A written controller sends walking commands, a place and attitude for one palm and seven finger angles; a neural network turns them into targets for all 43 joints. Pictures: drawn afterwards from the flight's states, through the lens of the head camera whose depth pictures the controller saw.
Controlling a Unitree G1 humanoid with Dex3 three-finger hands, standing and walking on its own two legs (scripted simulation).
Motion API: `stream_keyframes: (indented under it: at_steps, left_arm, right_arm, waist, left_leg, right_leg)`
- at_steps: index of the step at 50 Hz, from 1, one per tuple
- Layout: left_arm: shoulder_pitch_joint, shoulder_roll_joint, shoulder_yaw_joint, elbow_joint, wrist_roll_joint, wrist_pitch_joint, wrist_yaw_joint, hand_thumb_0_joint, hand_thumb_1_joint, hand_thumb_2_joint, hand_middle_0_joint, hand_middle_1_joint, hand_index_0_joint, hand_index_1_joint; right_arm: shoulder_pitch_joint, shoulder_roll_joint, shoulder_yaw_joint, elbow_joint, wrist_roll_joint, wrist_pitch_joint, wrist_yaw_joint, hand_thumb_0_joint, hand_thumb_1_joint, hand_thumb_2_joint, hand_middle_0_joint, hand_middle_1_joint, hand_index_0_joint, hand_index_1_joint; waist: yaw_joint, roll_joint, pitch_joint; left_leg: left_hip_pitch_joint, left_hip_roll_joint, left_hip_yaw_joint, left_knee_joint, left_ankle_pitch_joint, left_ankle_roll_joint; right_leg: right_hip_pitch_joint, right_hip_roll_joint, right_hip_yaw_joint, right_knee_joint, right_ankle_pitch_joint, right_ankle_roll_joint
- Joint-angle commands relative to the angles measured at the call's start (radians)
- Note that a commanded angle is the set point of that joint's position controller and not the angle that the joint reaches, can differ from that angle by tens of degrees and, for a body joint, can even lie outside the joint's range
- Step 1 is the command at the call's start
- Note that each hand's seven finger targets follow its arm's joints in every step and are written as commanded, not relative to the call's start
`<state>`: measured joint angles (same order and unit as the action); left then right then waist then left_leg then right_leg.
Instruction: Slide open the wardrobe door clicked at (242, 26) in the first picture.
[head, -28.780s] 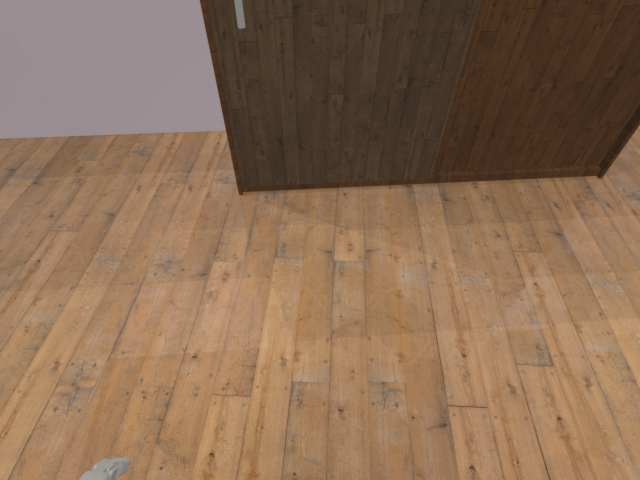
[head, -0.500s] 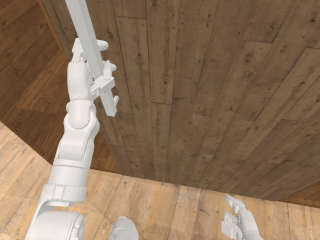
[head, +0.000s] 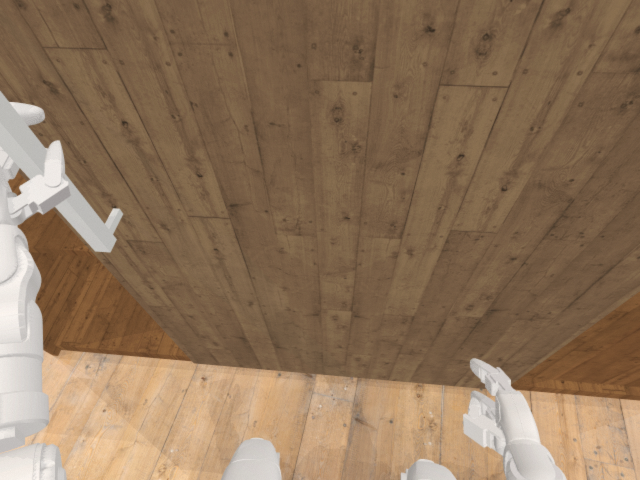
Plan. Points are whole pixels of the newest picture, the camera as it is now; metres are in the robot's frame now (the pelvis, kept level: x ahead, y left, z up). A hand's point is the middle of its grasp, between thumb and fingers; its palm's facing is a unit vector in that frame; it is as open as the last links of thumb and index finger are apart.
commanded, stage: stop walking and hold the door there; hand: left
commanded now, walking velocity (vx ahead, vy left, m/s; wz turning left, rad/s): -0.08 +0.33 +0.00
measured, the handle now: (39, 139) +0.40 +0.35 +0.20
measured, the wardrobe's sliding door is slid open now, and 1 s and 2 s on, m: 0.46 0.46 0.46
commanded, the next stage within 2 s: none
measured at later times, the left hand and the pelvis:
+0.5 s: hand (53, 176) +0.36 +0.32 +0.18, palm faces +0.51 -0.81 -0.29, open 5.8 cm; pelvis -0.02 +0.00 +0.03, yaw -8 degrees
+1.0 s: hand (55, 176) +0.36 +0.32 +0.18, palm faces +0.47 -0.83 -0.30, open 5.6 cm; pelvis -0.02 +0.02 +0.03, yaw -4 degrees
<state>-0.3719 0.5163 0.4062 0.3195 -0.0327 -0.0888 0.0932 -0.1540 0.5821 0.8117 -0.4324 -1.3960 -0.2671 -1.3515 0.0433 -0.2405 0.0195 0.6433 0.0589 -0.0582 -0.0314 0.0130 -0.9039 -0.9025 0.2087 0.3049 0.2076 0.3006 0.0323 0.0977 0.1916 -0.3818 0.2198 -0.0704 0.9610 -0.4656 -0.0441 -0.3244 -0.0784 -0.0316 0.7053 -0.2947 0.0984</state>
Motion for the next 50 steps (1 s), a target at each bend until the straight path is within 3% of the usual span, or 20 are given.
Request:
stream_keyframes:
  at_steps: [1,3,4,5,6,7,9,11,14,17,18,20,25,28,33,37,42,44,47,50]
  left_arm:
    - [-0.285,0.294,0.117,-0.182,-0.01,-0.02,0.021,0.0,0.9,0.9,-0.45,-1.4,-0.45,-1.4]
    - [-0.169,0.318,0.187,-0.132,0.015,-0.028,0.041,0.0,0.9,0.9,-0.45,-1.4,-0.45,-1.4]
    - [-0.145,0.327,0.195,-0.143,0.025,-0.036,0.048,0.0,0.9,0.9,-0.45,-1.4,-0.45,-1.4]
    - [-0.148,0.286,0.15,-0.196,0.027,-0.054,0.048,0.0,0.9,0.9,-0.45,-1.4,-0.45,-1.4]
    - [-0.133,0.217,0.077,-0.212,0.027,-0.066,0.04,0.0,0.9,0.9,-0.45,-1.4,-0.45,-1.4]
    - [-0.15,0.2,0.058,-0.244,0.039,-0.08,0.047,0.0,0.9,0.9,-0.45,-1.4,-0.45,-1.4]
    - [-0.099,0.237,0.085,-0.201,0.041,-0.093,0.065,0.0,0.9,0.9,-0.45,-1.4,-0.45,-1.4]
    - [-0.05,0.306,0.151,-0.108,0.032,-0.086,0.071,0.0,0.9,0.9,-0.45,-1.4,-0.45,-1.4]
    - [-0.107,0.271,0.082,-0.108,0.033,-0.081,0.055,0.0,0.9,0.9,-0.45,-1.4,-0.45,-1.4]
    - [-0.134,0.399,0.171,-0.005,0.042,-0.071,0.059,0.0,0.9,0.9,-0.45,-1.4,-0.45,-1.4]
    - [-0.105,0.39,0.165,0.072,0.04,-0.059,0.056,0.0,0.9,0.9,-0.45,-1.4,-0.45,-1.4]
    - [-0.148,0.401,0.177,0.087,0.019,-0.055,0.054,0.0,0.9,0.9,-0.45,-1.4,-0.45,-1.4]
    - [-0.182,0.389,0.161,0.149,0.033,-0.074,0.047,0.0,0.9,0.9,-0.45,-1.4,-0.45,-1.4]
    - [-0.215,0.375,0.141,0.144,0.038,-0.087,0.053,0.0,0.9,0.9,-0.45,-1.4,-0.45,-1.4]
    - [-0.239,0.323,0.082,0.192,0.04,-0.086,0.049,0.0,0.9,0.9,-0.45,-1.4,-0.45,-1.4]
    - [-0.278,0.355,0.096,0.198,0.036,-0.088,0.051,0.0,0.9,0.9,-0.45,-1.4,-0.45,-1.4]
    - [-0.265,0.404,0.135,0.224,0.027,-0.071,0.042,0.0,0.9,0.9,-0.45,-1.4,-0.45,-1.4]
    - [-0.262,0.389,0.138,0.217,0.022,-0.064,0.033,0.0,0.9,0.9,-0.45,-1.4,-0.45,-1.4]
    - [-0.276,0.36,0.112,0.176,0.019,-0.058,0.027,0.0,0.9,0.9,-0.45,-1.4,-0.45,-1.4]
    - [-0.276,0.3,0.056,0.137,0.025,-0.063,0.021,0.0,0.9,0.9,-0.45,-1.4,-0.45,-1.4]
  right_arm:
    - [0.017,-0.119,-0.066,-0.073,0.003,-0.083,-0.055,0.0,-0.9,-0.9,0.2,0.3,0.2,0.3]
    - [0.044,-0.136,-0.071,-0.056,-0.003,-0.075,-0.075,0.0,-0.9,-0.9,0.2,0.3,0.2,0.3]
    - [0.038,-0.15,-0.082,-0.059,-0.003,-0.068,-0.082,0.0,-0.9,-0.9,0.2,0.3,0.2,0.3]
    - [0.029,-0.162,-0.091,-0.07,0.001,-0.065,-0.086,0.0,-0.9,-0.9,0.2,0.3,0.2,0.3]
    - [0.028,-0.17,-0.094,-0.082,0.007,-0.066,-0.077,0.0,-0.9,-0.9,0.2,0.3,0.2,0.3]
    - [0.02,-0.14,-0.081,-0.09,-0.007,-0.07,-0.069,0.0,-0.9,-0.9,0.2,0.3,0.2,0.3]
    - [0.07,-0.145,-0.087,-0.073,-0.015,-0.075,-0.067,0.0,-0.9,-0.9,0.2,0.3,0.2,0.3]
    - [0.104,-0.168,-0.09,-0.054,-0.003,-0.068,-0.073,0.0,-0.9,-0.9,0.2,0.3,0.2,0.3]
    - [0.101,-0.182,-0.065,-0.061,0.0,-0.072,-0.074,0.0,-0.9,-0.9,0.2,0.3,0.2,0.3]
    - [0.117,-0.18,-0.064,-0.05,-0.008,-0.07,-0.091,0.0,-0.9,-0.9,0.2,0.3,0.2,0.3]
    - [0.126,-0.185,-0.072,-0.043,-0.009,-0.063,-0.093,0.0,-0.9,-0.9,0.2,0.3,0.2,0.3]
    - [0.135,-0.203,-0.094,-0.035,-0.002,-0.052,-0.091,0.0,-0.9,-0.9,0.2,0.3,0.2,0.3]
    - [0.11,-0.207,-0.083,-0.031,-0.012,-0.056,-0.093,0.0,-0.9,-0.9,0.2,0.3,0.2,0.3]
    - [0.107,-0.195,-0.074,-0.036,-0.001,-0.058,-0.096,0.0,-0.9,-0.9,0.2,0.3,0.2,0.3]
    - [0.119,-0.182,-0.066,-0.027,0.002,-0.064,-0.096,0.0,-0.9,-0.9,0.2,0.3,0.2,0.3]
    - [0.142,-0.199,-0.079,-0.016,0.001,-0.062,-0.091,0.0,-0.9,-0.9,0.2,0.3,0.2,0.3]
    - [0.139,-0.208,-0.1,-0.01,-0.003,-0.042,-0.081,0.0,-0.9,-0.9,0.2,0.3,0.2,0.3]
    - [0.12,-0.2,-0.103,-0.022,-0.003,-0.041,-0.076,0.0,-0.9,-0.9,0.2,0.3,0.2,0.3]
    - [0.099,-0.191,-0.097,-0.027,-0.004,-0.032,-0.078,0.0,-0.9,-0.9,0.2,0.3,0.2,0.3]
    - [0.076,-0.186,-0.099,-0.049,0.0,-0.024,-0.076,0.0,-0.9,-0.9,0.2,0.3,0.2,0.3]
  waist:
    - [-0.037,-0.56,-0.384]
    - [-0.046,-0.441,-0.451]
    - [-0.041,-0.303,-0.46]
    - [-0.027,-0.134,-0.459]
    - [-0.018,0.147,-0.44]
    - [-0.032,0.345,-0.424]
    - [-0.038,0.228,-0.375]
    - [-0.026,0.056,-0.363]
    - [-0.022,0.107,-0.376]
    - [-0.061,-0.034,-0.339]
    - [-0.064,-0.035,-0.313]
    - [-0.044,-0.204,-0.33]
    - [-0.033,-0.024,-0.299]
    - [-0.029,0.043,-0.299]
    - [-0.036,-0.001,-0.289]
    - [-0.038,-0.06,-0.287]
    - [-0.035,-0.192,-0.341]
    - [-0.029,-0.273,-0.356]
    - [-0.035,-0.257,-0.358]
    - [-0.026,-0.198,-0.366]
  left_leg:
    - [0.029,-0.156,0.05,-0.052,-0.085,0.033]
    - [0.111,-0.181,0.108,-0.419,0.068,0.042]
    - [0.185,-0.189,0.138,-0.576,0.263,0.036]
    - [0.253,-0.123,0.12,-0.636,0.467,0.035]
    - [0.328,-0.025,0.021,-0.649,0.678,0.04]
    - [0.374,0.034,-0.03,-0.669,0.846,0.04]
    - [0.281,0.059,-0.076,-0.671,0.777,0.133]
    - [0.355,0.052,-0.025,-0.612,0.867,0.186]
    - [0.332,0.024,0.011,-0.52,0.632,0.118]
    - [0.132,-0.089,0.085,-0.49,0.182,0.041]
    - [0.129,-0.106,0.079,-0.512,0.115,0.035]
    - [0.178,-0.133,0.083,-0.469,0.099,0.044]
    - [0.165,-0.067,0.002,-0.664,0.026,0.08]
    - [0.098,-0.02,-0.061,-0.787,-0.122,0.1]
    - [0.114,-0.036,-0.005,-0.732,-0.011,0.093]
    - [0.144,-0.085,0.043,-0.634,0.107,0.082]
    - [0.155,-0.163,0.098,-0.397,0.224,0.049]
    - [0.124,-0.173,0.08,-0.377,0.178,0.045]
    - [0.146,-0.162,0.094,-0.488,0.27,0.044]
    - [0.214,-0.12,0.118,-0.547,0.441,0.055]
  right_leg:
    - [0.183,-0.265,0.298,-0.358,0.633,-0.235]
    - [0.303,-0.202,0.159,-0.256,0.684,-0.158]
    - [0.297,-0.169,0.149,-0.189,0.658,-0.141]
    - [0.253,-0.117,0.124,-0.105,0.568,-0.124]
    - [0.121,-0.051,0.087,-0.036,0.257,-0.112]
    - [0.01,-0.001,0.014,0.119,-0.091,-0.104]
    - [-0.005,0.018,0.03,0.256,-0.196,-0.104]
    - [-0.004,0.001,-0.015,0.039,-0.139,-0.095]
    - [0.137,-0.022,-0.026,-0.335,0.109,-0.101]
    - [0.227,-0.137,0.113,-0.354,0.466,-0.147]
    - [0.166,-0.146,0.127,-0.366,0.348,-0.151]
    - [0.09,-0.159,0.176,-0.437,0.069,-0.168]
    - [0.056,-0.054,0.101,-0.373,-0.14,-0.121]
    - [0.129,-0.001,0.021,-0.258,-0.056,-0.099]
    - [0.14,-0.02,0.049,-0.319,0.005,-0.101]
    - [0.104,-0.052,0.115,-0.392,0.003,-0.12]
    - [0.136,-0.261,0.235,-0.418,0.352,-0.191]
    - [0.189,-0.307,0.213,-0.381,0.5,-0.202]
    - [0.222,-0.298,0.142,-0.289,0.595,-0.17]
    - [0.158,-0.237,0.102,-0.242,0.441,-0.119]
